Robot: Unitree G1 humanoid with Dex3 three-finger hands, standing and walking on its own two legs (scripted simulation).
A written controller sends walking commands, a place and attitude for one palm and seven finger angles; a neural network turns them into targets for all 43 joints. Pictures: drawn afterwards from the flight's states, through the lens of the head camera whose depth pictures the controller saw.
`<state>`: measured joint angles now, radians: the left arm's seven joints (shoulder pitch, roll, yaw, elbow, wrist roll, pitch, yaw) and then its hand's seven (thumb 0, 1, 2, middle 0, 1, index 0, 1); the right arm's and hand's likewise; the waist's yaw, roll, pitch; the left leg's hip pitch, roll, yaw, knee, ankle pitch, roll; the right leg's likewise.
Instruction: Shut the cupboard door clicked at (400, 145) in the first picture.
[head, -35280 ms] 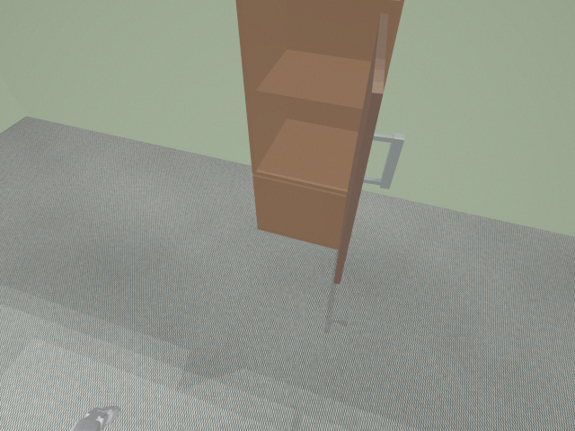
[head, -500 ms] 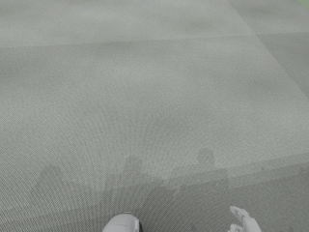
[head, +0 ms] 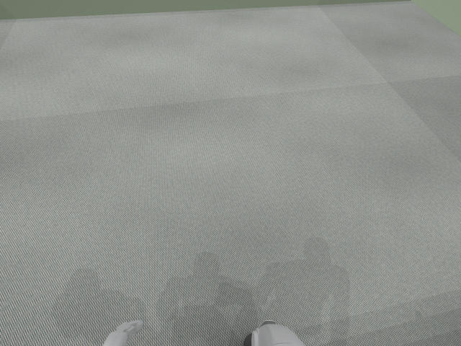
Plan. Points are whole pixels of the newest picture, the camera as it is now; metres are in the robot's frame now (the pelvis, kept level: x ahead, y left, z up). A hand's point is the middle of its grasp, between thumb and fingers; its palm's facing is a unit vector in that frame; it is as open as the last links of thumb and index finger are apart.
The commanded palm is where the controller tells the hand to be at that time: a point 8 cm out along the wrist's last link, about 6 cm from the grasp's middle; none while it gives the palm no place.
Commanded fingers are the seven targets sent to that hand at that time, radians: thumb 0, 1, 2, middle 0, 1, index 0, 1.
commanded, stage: turn to face it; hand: left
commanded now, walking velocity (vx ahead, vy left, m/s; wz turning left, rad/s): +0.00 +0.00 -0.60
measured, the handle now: out of the picture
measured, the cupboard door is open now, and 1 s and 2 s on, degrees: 60 60 60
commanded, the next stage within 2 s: none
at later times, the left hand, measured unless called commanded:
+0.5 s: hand (125, 309) +0.21 +0.21 -0.17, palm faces -0.13 -0.97 -0.22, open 7.4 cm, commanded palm none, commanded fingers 0.00 0.90 0.90 -0.20 -0.30 -0.20 -0.30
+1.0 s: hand (187, 224) +0.40 +0.10 -0.15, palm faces -0.58 -0.76 -0.29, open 7.4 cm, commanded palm none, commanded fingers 0.00 0.90 0.90 -0.20 -0.30 -0.20 -0.30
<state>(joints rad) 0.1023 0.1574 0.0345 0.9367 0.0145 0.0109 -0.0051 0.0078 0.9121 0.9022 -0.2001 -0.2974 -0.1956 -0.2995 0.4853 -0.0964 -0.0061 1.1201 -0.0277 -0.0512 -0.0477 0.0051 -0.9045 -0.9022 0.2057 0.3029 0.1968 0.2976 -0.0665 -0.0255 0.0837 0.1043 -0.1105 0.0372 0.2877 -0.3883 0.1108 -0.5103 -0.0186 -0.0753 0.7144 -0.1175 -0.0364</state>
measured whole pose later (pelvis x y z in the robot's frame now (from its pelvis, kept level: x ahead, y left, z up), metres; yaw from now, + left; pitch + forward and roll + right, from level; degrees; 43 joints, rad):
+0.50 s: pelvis +0.14 +0.02 +0.00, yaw -15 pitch +2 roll -1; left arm 0.28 0.21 0.08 0.93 0.02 0.03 0.01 0.01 0.91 0.90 -0.20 -0.30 -0.20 -0.30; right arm 0.04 -0.19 -0.03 0.86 -0.01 0.00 -0.03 0.00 -0.91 -0.90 0.20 0.30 0.19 0.30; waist 0.05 -0.02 0.05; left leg -0.34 0.02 -0.01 0.56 -0.25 -0.05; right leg -0.29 0.10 0.15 0.55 -0.29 -0.02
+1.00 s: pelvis +0.17 +0.00 -0.01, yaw -35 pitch +1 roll +0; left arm 0.13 0.25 0.06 0.84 0.02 0.03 -0.02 0.01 0.91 0.90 -0.20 -0.30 -0.20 -0.30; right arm 0.27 -0.30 -0.07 0.93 -0.02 0.06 -0.02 0.01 -0.90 -0.90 0.20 0.30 0.20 0.30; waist -0.04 0.05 0.10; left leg -0.32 0.16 0.17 0.89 -0.52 -0.06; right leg -0.32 0.00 -0.08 0.65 -0.35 -0.03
